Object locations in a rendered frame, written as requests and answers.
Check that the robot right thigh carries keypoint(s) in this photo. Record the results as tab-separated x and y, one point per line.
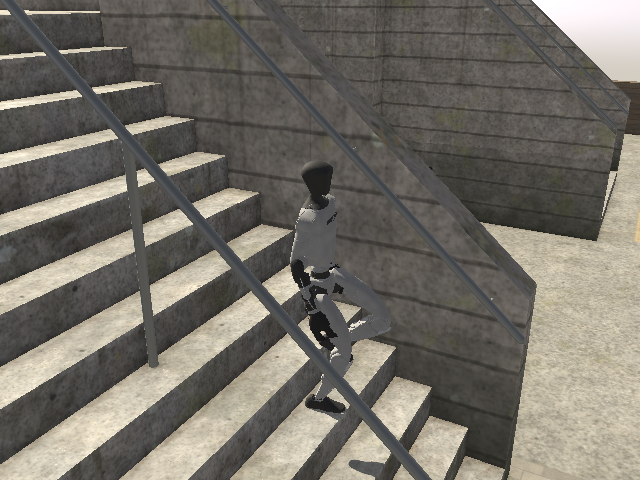
337	324

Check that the humanoid robot torso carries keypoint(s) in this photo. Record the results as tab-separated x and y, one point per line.
321	248

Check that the robot right forearm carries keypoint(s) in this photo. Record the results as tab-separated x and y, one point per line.
297	269

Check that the right robot hand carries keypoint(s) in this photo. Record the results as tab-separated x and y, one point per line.
318	322

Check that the left robot hand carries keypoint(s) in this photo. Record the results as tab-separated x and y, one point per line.
341	290

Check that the robot left upper arm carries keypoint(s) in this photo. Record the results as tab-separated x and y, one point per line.
331	197

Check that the robot right upper arm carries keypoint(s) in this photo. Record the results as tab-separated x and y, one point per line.
305	226

